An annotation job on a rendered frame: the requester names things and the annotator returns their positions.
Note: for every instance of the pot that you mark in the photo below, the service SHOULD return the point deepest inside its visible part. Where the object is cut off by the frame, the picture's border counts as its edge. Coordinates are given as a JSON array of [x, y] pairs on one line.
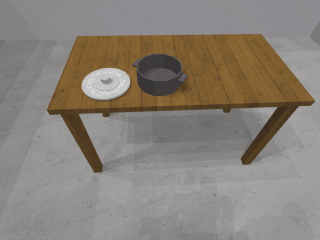
[[159, 74]]

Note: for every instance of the table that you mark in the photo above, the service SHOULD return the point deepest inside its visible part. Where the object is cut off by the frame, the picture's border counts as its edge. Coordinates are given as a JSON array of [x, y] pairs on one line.
[[224, 71]]

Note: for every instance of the knob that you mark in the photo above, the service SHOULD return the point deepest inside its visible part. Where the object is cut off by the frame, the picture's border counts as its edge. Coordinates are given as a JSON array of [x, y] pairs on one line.
[[105, 78]]

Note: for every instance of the lid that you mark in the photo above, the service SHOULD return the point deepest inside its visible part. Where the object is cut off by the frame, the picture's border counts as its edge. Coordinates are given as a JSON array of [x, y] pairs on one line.
[[95, 89]]

